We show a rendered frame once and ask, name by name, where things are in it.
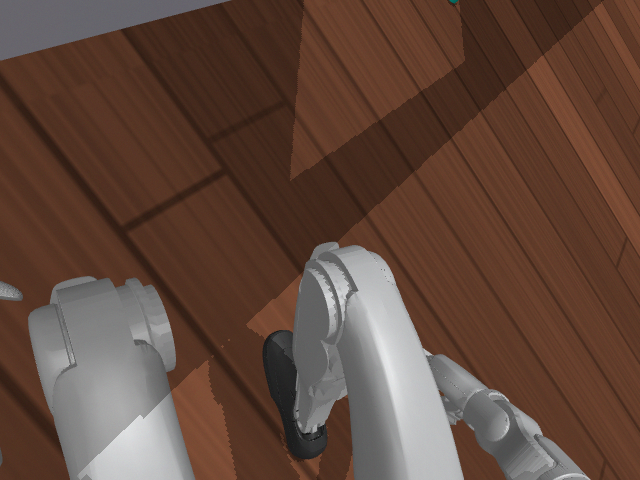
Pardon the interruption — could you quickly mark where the right robot foot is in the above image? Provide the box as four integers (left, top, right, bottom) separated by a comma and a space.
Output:
263, 330, 327, 459

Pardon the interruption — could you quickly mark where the right robot arm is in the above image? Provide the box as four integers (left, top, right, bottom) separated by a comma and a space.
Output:
463, 389, 591, 480

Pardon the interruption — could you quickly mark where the left robot hand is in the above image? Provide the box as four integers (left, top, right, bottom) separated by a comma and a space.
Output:
0, 281, 23, 301

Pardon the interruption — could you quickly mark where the right robot hand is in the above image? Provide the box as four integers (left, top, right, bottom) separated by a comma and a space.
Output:
423, 348, 489, 425

